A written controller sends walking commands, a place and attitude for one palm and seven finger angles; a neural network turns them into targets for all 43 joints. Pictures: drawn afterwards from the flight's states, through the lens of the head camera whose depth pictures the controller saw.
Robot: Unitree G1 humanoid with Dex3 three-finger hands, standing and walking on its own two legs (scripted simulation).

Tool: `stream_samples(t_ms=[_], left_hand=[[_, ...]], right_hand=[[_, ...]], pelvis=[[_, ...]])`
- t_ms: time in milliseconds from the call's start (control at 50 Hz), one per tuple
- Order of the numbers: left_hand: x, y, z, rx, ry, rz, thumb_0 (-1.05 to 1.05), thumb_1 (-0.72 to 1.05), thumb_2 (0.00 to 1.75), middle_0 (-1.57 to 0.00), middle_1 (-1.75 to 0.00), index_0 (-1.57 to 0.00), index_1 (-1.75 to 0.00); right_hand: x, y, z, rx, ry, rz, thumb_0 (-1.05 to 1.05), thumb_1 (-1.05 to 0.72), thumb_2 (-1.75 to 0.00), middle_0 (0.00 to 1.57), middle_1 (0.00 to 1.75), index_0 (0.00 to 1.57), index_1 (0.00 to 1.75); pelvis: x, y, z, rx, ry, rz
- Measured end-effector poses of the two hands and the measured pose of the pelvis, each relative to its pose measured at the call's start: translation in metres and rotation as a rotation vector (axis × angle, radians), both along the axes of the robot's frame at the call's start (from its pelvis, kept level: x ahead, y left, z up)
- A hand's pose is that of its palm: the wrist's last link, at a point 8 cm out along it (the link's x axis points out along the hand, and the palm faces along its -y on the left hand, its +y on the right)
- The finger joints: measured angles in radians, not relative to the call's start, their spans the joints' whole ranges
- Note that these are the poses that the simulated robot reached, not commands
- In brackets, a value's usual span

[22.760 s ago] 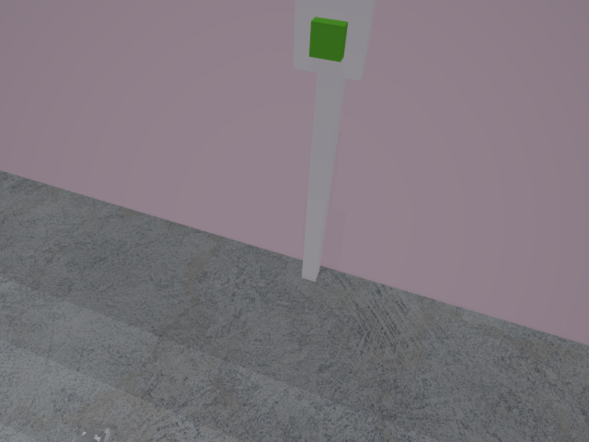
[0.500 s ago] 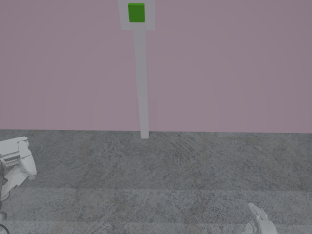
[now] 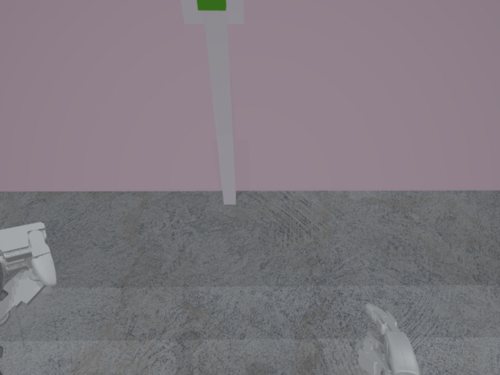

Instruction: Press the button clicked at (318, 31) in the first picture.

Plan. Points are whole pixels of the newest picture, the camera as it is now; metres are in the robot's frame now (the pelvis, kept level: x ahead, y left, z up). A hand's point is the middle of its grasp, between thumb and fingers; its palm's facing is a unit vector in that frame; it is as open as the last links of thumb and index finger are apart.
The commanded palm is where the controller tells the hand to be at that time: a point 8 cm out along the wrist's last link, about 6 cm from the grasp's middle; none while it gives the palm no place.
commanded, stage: let the arm hang, fingers relaxed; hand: left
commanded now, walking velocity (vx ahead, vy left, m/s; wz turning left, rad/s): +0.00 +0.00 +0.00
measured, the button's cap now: out of the picture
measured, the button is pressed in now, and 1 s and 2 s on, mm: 0 0 0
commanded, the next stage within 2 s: stand and wait in 1.20 s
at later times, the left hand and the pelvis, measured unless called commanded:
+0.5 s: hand out of the picture -0.02 +0.21 -0.17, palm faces +0.01 -0.97 -0.22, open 3.9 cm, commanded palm none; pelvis -0.05 +0.01 +0.00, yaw +2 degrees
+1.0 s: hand out of the picture +0.04 +0.24 -0.15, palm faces +0.01 -0.95 -0.32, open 7.3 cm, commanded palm none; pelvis -0.03 +0.00 +0.01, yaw +1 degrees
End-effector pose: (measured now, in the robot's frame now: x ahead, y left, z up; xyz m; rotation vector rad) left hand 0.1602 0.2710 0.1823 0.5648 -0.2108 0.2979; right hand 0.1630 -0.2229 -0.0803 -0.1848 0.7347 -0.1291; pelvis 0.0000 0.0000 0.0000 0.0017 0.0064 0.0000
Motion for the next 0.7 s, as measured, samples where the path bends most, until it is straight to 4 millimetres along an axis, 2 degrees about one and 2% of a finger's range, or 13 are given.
stream_samples(t_ms=[100,120,160,220,260,300,340,380,440,500,560,620,700], left_hand=[[-0.008,-0.001,0.001,0.0,0.008,-0.032,0.02,0.89,0.9,-1.31,-1.5,-1.31,-1.5],[-0.008,0.001,-0.007,0.011,0.031,-0.043,0.01,0.89,0.9,-1.31,-1.5,-1.31,-1.5],[-0.001,0.013,-0.05,-0.02,0.199,-0.028,0.01,0.89,0.9,-1.3,-1.5,-1.3,-1.5],[-0.006,0.029,-0.142,-0.143,0.566,0.077,0.0,0.9,0.9,-1.27,-1.47,-1.27,-1.47],[-0.027,0.027,-0.197,-0.22,0.794,0.129,0.01,0.9,0.9,-1.23,-1.43,-1.23,-1.43],[-0.054,0.018,-0.242,-0.288,0.978,0.151,0.01,0.9,0.9,-1.18,-1.38,-1.18,-1.38],[-0.084,0.004,-0.277,-0.356,1.125,0.16,0.01,0.91,0.9,-1.12,-1.32,-1.12,-1.32],[-0.113,-0.011,-0.302,-0.42,1.249,0.166,0.01,0.91,0.9,-1.06,-1.25,-1.06,-1.25],[-0.154,-0.023,-0.32,-0.495,1.366,0.222,0.02,0.91,0.9,-0.96,-1.15,-0.96,-1.15],[-0.185,-0.017,-0.323,-0.515,1.428,0.286,0.02,0.9,0.9,-0.85,-1.04,-0.84,-1.05],[-0.208,-0.007,-0.319,-0.504,1.486,0.338,0.01,0.9,0.9,-0.75,-0.92,-0.74,-0.93],[-0.222,0.003,-0.313,-0.482,1.519,0.385,0.01,0.91,0.9,-0.64,-0.8,-0.64,-0.81],[-0.221,0.015,-0.306,-0.452,1.521,0.422,0.01,0.91,0.9,-0.5,-0.64,-0.5,-0.65]], right_hand=[[-0.008,-0.003,0.007,-0.014,-0.015,-0.021,0.01,-0.9,-0.9,0.2,0.3,0.2,0.29],[-0.009,-0.005,0.004,-0.011,-0.018,-0.002,0.01,-0.9,-0.9,0.2,0.3,0.2,0.29],[-0.013,-0.011,-0.009,-0.007,0.021,0.044,0.01,-0.9,-0.9,0.2,0.3,0.2,0.29],[-0.026,-0.021,-0.029,-0.014,0.1,0.052,0.0,-0.9,-0.9,0.2,0.3,0.2,0.29],[-0.041,-0.027,-0.036,-0.022,0.15,0.038,0.0,-0.91,-0.9,0.2,0.3,0.2,0.29],[-0.061,-0.031,-0.039,-0.037,0.208,0.023,0.0,-0.91,-0.9,0.2,0.3,0.2,0.29],[-0.084,-0.035,-0.04,-0.056,0.279,0.009,0.0,-0.91,-0.9,0.2,0.3,0.2,0.29],[-0.109,-0.037,-0.041,-0.073,0.362,-0.003,0.0,-0.91,-0.9,0.2,0.3,0.2,0.29],[-0.146,-0.038,-0.043,-0.083,0.488,-0.018,0.0,-0.91,-0.9,0.2,0.3,0.2,0.29],[-0.175,-0.036,-0.046,-0.078,0.592,-0.028,0.0,-0.91,-0.9,0.2,0.3,0.2,0.29],[-0.193,-0.033,-0.05,-0.059,0.649,-0.047,0.0,-0.91,-0.9,0.2,0.3,0.2,0.29],[-0.202,-0.029,-0.055,-0.035,0.668,-0.063,0.0,-0.91,-0.9,0.2,0.3,0.2,0.29],[-0.203,-0.024,-0.06,-0.01,0.665,-0.073,0.0,-0.91,-0.9,0.2,0.3,0.2,0.29]], pelvis=[[-0.007,0.002,0.001,-0.006,0.0,-0.003],[-0.009,0.003,0.0,-0.009,0.007,0.003],[-0.015,0.008,-0.004,-0.012,0.015,0.015],[-0.023,0.013,-0.009,-0.011,0.018,0.02],[-0.028,0.014,-0.011,-0.008,0.01,0.019],[-0.032,0.013,-0.011,-0.001,-0.001,0.018],[-0.036,0.011,-0.011,0.002,-0.013,0.021],[-0.039,0.01,-0.009,-0.001,-0.02,0.023],[-0.043,0.008,-0.005,-0.007,-0.022,0.029],[-0.046,0.006,-0.002,-0.011,-0.022,0.035],[-0.047,0.005,0.0,-0.014,-0.025,0.035],[-0.046,0.006,0.001,-0.014,-0.032,0.031],[-0.046,0.006,0.002,-0.012,-0.038,0.026]])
